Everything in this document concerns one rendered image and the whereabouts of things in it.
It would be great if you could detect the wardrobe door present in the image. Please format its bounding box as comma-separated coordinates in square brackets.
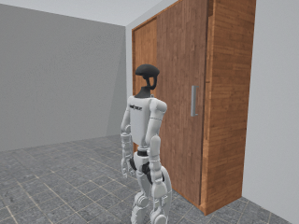
[156, 0, 209, 205]
[135, 20, 157, 152]

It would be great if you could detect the robot right forearm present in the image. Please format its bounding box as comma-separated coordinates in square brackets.
[147, 135, 163, 184]

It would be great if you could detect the robot left upper arm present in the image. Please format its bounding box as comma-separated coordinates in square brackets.
[121, 95, 135, 133]

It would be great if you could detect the robot left hand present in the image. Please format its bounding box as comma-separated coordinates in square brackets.
[121, 157, 134, 179]

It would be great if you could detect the robot right hand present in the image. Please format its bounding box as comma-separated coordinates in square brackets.
[151, 181, 168, 212]

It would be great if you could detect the robot left forearm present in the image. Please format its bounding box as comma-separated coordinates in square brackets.
[121, 129, 132, 159]

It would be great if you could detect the left robot thigh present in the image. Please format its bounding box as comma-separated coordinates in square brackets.
[129, 157, 151, 208]

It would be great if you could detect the left robot shin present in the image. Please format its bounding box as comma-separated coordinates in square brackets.
[131, 192, 149, 224]

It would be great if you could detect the robot right upper arm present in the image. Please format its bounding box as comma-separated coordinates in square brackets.
[145, 98, 167, 146]

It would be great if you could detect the handle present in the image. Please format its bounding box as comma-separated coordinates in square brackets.
[191, 85, 199, 117]

